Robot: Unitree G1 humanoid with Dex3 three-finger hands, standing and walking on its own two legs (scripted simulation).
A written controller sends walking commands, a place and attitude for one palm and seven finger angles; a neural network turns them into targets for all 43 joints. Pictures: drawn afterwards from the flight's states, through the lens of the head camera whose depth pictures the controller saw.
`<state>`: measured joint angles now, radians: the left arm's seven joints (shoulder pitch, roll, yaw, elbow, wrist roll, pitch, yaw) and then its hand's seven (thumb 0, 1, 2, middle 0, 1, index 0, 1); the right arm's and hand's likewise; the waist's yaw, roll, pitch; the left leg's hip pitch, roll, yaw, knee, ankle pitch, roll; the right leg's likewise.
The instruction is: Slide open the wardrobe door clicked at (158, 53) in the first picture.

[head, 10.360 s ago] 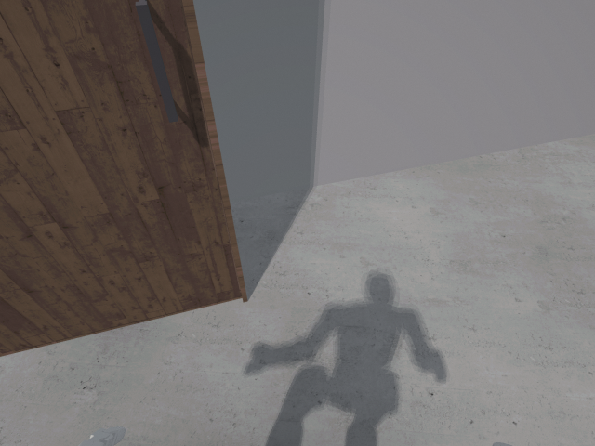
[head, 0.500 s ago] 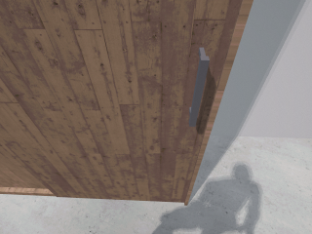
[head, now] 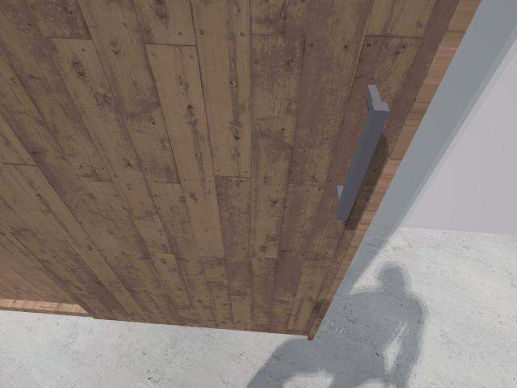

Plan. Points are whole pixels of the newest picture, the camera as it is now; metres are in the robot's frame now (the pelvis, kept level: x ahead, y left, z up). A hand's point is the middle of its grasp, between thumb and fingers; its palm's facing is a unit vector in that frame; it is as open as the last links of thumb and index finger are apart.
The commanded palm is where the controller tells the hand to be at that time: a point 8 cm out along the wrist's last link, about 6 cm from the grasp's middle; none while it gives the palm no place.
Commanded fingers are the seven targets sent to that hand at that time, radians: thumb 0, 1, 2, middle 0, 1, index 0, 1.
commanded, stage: come to a stop and stand still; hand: right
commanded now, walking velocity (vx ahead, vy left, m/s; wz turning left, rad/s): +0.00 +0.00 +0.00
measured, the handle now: (355, 161) +0.39 -0.11 +0.18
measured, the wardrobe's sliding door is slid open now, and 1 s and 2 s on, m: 0.00 0.00 0.00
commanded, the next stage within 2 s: look again from close up in 0.28 s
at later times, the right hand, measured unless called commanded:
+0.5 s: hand out of the picture -0.01 -0.16 -0.18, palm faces +0.02 +0.98 -0.21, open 7.4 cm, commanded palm none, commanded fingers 0.00 -0.90 -0.90 0.20 0.30 0.20 0.30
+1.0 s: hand out of the picture -0.01 -0.15 -0.17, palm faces +0.02 +0.97 -0.23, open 7.3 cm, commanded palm none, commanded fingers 0.00 -0.90 -0.90 0.20 0.30 0.20 0.30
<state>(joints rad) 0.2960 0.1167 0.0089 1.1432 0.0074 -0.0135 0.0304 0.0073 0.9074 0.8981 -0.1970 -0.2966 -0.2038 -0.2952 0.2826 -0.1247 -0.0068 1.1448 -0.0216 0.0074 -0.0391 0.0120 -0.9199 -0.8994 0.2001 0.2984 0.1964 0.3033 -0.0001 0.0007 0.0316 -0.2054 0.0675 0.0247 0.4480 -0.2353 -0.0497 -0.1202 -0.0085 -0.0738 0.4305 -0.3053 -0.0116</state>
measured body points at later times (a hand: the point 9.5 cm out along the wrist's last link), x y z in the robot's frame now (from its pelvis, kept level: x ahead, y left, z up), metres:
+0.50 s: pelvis +0.00 +0.01 +0.00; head +0.01 +0.02 +0.44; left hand +0.00 +0.23 -0.17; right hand -0.01 -0.21 -0.16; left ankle +0.00 +0.15 -0.74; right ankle -0.05 -0.11 -0.74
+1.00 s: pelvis -0.02 +0.02 +0.00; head +0.00 +0.05 +0.45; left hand -0.03 +0.24 -0.17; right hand -0.01 -0.20 -0.15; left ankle +0.00 +0.15 -0.74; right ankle -0.05 -0.11 -0.74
